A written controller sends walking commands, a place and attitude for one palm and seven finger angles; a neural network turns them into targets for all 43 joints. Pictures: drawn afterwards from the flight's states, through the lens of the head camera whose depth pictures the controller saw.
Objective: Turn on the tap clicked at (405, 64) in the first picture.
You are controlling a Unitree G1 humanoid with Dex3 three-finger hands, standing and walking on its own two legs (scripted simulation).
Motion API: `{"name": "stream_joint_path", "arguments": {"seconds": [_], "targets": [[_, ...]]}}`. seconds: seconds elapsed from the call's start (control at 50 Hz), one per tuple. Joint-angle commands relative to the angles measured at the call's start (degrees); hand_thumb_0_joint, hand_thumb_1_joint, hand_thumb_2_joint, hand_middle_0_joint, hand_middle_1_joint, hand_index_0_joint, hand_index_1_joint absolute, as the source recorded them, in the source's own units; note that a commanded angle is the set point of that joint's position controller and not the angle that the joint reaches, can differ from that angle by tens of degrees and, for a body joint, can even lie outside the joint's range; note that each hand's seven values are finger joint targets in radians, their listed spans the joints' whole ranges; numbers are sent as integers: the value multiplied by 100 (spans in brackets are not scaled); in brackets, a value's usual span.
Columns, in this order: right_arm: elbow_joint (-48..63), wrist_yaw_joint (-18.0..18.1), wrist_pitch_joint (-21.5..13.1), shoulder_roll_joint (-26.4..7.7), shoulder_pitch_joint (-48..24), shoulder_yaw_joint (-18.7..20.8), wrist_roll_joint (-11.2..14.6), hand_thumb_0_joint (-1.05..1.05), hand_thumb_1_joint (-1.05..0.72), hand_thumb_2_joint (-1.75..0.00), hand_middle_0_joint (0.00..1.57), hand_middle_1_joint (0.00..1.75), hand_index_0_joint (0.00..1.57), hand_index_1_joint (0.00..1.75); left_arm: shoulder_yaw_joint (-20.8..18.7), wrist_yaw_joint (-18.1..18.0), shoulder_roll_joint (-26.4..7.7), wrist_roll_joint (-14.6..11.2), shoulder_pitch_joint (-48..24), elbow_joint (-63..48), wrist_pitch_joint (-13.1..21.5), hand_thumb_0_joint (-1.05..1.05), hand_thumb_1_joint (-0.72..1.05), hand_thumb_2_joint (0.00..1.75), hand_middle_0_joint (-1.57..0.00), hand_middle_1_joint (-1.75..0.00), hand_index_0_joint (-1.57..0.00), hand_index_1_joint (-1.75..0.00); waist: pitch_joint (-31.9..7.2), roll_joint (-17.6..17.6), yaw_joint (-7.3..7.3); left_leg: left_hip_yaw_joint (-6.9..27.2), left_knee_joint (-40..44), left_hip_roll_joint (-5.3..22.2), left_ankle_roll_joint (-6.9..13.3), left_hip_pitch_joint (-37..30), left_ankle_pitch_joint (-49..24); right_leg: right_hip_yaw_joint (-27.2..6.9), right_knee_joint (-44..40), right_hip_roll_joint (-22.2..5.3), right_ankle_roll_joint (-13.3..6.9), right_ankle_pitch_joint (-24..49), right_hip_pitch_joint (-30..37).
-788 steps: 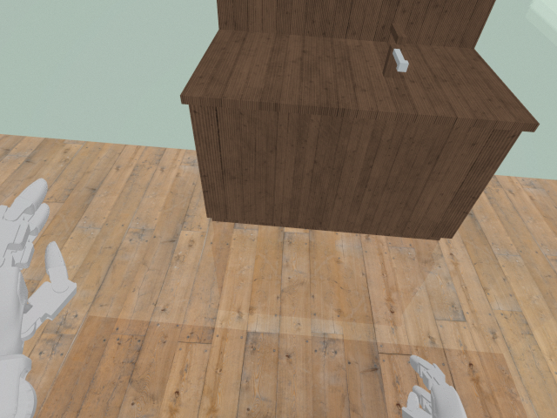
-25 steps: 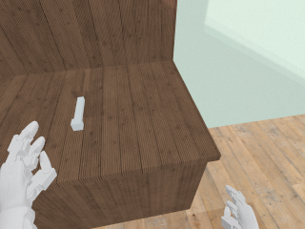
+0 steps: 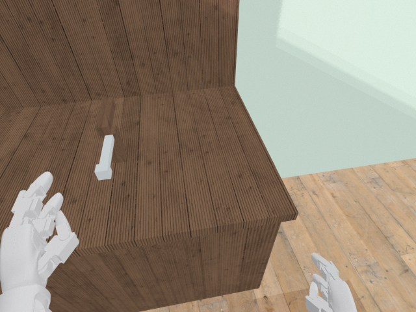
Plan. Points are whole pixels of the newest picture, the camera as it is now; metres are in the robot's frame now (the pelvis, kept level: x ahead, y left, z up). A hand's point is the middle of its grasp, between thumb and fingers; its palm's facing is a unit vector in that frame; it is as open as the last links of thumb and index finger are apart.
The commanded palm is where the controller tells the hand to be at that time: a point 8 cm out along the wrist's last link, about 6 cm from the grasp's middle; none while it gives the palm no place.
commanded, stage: turn the palm inward beside the body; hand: left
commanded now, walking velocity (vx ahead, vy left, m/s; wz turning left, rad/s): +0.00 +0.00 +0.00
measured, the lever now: (103, 171) +0.38 +0.30 +0.06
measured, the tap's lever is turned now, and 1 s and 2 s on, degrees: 0 0 0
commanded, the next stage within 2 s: reach beside the lever's end, fingers flat in 0.14 s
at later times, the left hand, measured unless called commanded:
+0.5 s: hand (79, 230) +0.20 +0.23 +0.13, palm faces +0.48 -0.87 -0.12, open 7.4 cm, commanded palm +0.15 +0.28 +0.13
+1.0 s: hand (80, 212) +0.24 +0.26 +0.11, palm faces +0.50 -0.86 -0.10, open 7.5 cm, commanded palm +0.20 +0.30 +0.11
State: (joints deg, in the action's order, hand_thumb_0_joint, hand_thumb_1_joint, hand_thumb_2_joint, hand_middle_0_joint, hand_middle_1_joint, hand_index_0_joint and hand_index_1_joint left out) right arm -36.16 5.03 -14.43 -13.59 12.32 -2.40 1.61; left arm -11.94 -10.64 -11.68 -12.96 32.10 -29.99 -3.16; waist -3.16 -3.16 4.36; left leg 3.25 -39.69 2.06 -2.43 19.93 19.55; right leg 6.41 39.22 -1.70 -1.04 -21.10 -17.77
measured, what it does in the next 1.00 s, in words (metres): stands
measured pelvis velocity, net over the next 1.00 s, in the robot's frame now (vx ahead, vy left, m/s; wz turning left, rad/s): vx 0.00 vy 0.01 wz -0.02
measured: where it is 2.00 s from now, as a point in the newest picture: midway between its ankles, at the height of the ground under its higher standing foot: outside the picture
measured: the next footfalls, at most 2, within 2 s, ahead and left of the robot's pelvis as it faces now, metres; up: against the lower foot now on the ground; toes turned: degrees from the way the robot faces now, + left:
none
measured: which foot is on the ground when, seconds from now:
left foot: down 0.00-1.00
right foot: down 0.00-1.00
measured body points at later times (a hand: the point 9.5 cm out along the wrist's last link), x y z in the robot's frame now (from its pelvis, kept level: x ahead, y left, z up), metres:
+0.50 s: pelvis +0.01 +0.00 +0.00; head +0.00 -0.02 +0.45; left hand +0.17 +0.28 +0.14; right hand +0.20 -0.22 -0.07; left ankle +0.02 +0.15 -0.72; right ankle +0.00 -0.10 -0.72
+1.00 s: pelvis +0.00 +0.01 +0.00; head +0.01 -0.01 +0.45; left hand +0.21 +0.30 +0.12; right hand +0.19 -0.22 -0.08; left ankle +0.02 +0.15 -0.72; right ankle +0.00 -0.10 -0.72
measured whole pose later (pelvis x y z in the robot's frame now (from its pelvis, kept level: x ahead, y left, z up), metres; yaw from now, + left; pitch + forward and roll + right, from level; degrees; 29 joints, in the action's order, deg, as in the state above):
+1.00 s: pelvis +0.00 +0.01 +0.00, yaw -1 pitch +1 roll +0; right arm -38.5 5.1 -11.4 -13.6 10.8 -1.5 1.3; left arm -15.8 -10.5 -11.9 -12.2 17.5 -10.3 2.5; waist -1.7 -2.4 2.9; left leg 2.2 -38.1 1.9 -2.0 20.7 18.9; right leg 5.3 37.5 -1.8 -0.5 -20.0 -18.8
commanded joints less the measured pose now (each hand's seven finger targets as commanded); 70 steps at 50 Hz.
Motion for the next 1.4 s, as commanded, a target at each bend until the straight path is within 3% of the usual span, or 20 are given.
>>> {"name": "stream_joint_path", "arguments": {"seconds": [0.0, 0.24, 0.3, 0.32, 0.38, 0.42, 0.44, 0.6, 0.62, 0.66, 0.78, 0.82, 1.04, 1.12, 1.16, 1.22, 1.26, 1.32, 1.34, 1.38], "targets": [[968, 29, -358, -582, -768, 274, -3, 0, -90, -90, 20, 30, 20, 30, -481, -9, -743, 46, -372, -1261, 458, 0, 90, 90, -20, -30, -20, -30, -218, 235, -7, -132, 570, -260, 360, -138, -746, -176, -885, 20, 49, 745, -91], [935, 35, -329, -553, -752, 282, -8, 0, -90, -90, 20, 30, 20, 30, -510, 5, -730, 86, -385, -1231, 480, 0, 90, 90, -20, -30, -20, -30, -313, 135, -23, -161, 560, -273, 354, -247, -963, -193, -874, 9, 46, 1055, 28], [896, 39, -306, -589, -702, 312, -17, 0, -90, -90, 20, 30, 20, 30, -573, 28, -732, 44, -408, -972, 533, 0, 90, 90, -20, -30, -20, -30, -302, 371, -33, -166, 526, -266, 359, -209, -1066, -194, -854, 23, 59, 1227, 50], [880, 46, -290, -580, -762, 301, -15, 0, -90, -90, 20, 30, 20, 30, -642, 21, -795, 68, -397, -931, 527, 0, 90, 90, -20, -30, -20, -30, -212, 152, -4, -163, 552, -272, 353, -220, -1035, -201, -884, 22, 44, 1189, 24], [902, 44, -279, -580, -746, 304, -20, 0, -90, -90, 20, 30, 20, 30, -439, 49, -629, 65, -657, -866, 607, 0, 90, 90, -20, -30, -20, -30, -271, 235, -58, -149, 568, -270, 347, -227, -1032, -186, -839, 22, 49, 1172, -4], [838, 57, -273, -597, -745, 321, -24, 0, -90, -90, 20, 30, 20, 30, -719, 22, -900, 94, -661, -746, 655, 0, 90, 90, -20, -30, -20, -30, -301, 258, -23, -146, 571, -270, 350, -224, -1083, -208, -853, 31, 41, 1239, 60], [869, 48, -263, -583, -723, 313, -35, 0, -90, -90, 20, 30, 20, 30, -539, 42, -718, 97, -779, -799, 698, 0, 90, 90, -20, -30, -20, -30, -394, 282, -66, -149, 555, -282, 348, -251, -1150, -202, -801, 11, 42, 1319, 73], [767, 57, -176, -614, -759, 341, -25, 0, -90, -90, 20, 30, 20, 30, -761, 65, -873, 35, -1167, -199, 809, 0, 90, 90, -20, -30, -20, -30, -396, 321, -96, -174, 582, -274, 330, -162, -1075, -231, -833, 32, 46, 1268, 73], [744, 64, -165, -599, -800, 335, -11, 0, -90, -90, 20, 30, 20, 30, -845, 49, -961, 73, -1217, -198, 813, 0, 90, 90, -20, -30, -20, -30, -376, 60, -60, -176, 609, -284, 320, -182, -1044, -250, -851, 32, 26, 1203, 77], [750, 56, -160, -594, -804, 312, -6, 0, -90, -90, 20, 30, 20, 30, -615, 47, -791, 94, -1508, -77, 836, 0, 90, 90, -20, -30, -20, -30, -331, 82, -140, -141, 647, -272, 306, -182, -941, -215, -843, 42, 25, 1042, -25], [694, 66, -105, -628, -804, 346, -39, 0, -90, -90, 20, 30, 20, 30, -810, 13, -940, 84, -1757, 358, 889, 0, 90, 90, -19, -28, -19, -28, -501, 302, -127, -160, 655, -276, 314, -174, -1029, -236, -850, 52, 30, 1184, 92], [660, 73, -54, -627, -842, 352, -28, 0, -90, -90, 20, 30, 20, 30, -1033, 5, -1125, 102, -1781, 475, 892, 0, 90, 90, -19, -28, -19, -28, -538, 73, -70, -185, 682, -279, 301, -175, -1076, -249, -847, 53, 11, 1229, 157], [610, 38, 37, -658, -849, 366, -36, 0, -90, -90, 20, 30, 20, 30, -662, -15, -901, 230, -2685, 978, 1139, 0, 90, 90, -18, -25, -18, -25, -597, 10, -246, -146, 688, -253, 280, -209, -1020, -228, -761, 77, -2, 1096, -56], [549, 54, 99, -684, -837, 403, -58, 0, -90, -90, 20, 30, 20, 30, -1061, -55, -1254, 252, -2883, 1305, 1194, 0, 90, 90, -18, -24, -18, -24, -779, 75, -156, -162, 682, -260, 277, -179, -1098, -246, -743, 95, -11, 1197, 70], [582, 22, 133, -669, -818, 408, -59, 0, -90, -90, 20, 30, 20, 30, -886, -32, -1061, 253, -2888, 1373, 1254, 0, 90, 90, -18, -23, -18, -23, -880, 3, -170, -194, 645, -253, 265, -216, -1260, -252, -694, 86, -17, 1391, 100], [537, 8, 183, -686, -775, 423, -47, 0, -90, -90, 20, 30, 20, 30, -1135, -19, -1257, 229, -2781, 1626, 1293, 0, 90, 90, -18, -22, -18, -22, -859, 27, -143, -176, 638, -234, 255, -129, -1343, -237, -667, 104, -23, 1500, 134], [510, 20, 217, -696, -771, 423, -37, 0, -90, -90, 20, 30, 20, 30, -1022, 36, -1156, 181, -3211, 1842, 1326, 0, 90, 90, -17, -22, -17, -22, -749, 219, -253, -187, 610, -231, 272, -68, -1193, -246, -691, 110, 4, 1400, -8], [471, 50, 262, -711, -785, 447, -21, 0, -90, -90, 20, 30, 20, 30, -1338, 77, -1448, 172, -3258, 2083, 1398, 0, 90, 90, -17, -21, -17, -21, -754, 114, -201, -201, 622, -244, 277, 7, -1130, -273, -704, 113, -7, 1329, 21], [483, 38, 263, -699, -776, 432, -27, 0, -90, -90, 20, 30, 20, 30, -1103, 117, -1246, 179, -3518, 2066, 1446, 0, 90, 90, -17, -21, -17, -21, -800, 37, -256, -220, 601, -254, 279, -30, -1143, -282, -671, 97, -5, 1370, -16], [448, 43, 253, -728, -747, 457, -40, 0, -90, -90, 20, 30, 20, 30, -1197, 155, -1343, 162, -3579, 2269, 1524, 0, 90, 90, -17, -20, -17, -20, -877, 74, -257, -212, 558, -250, 289, -20, -1108, -290, -666, 118, -1, 1327, -59]]}}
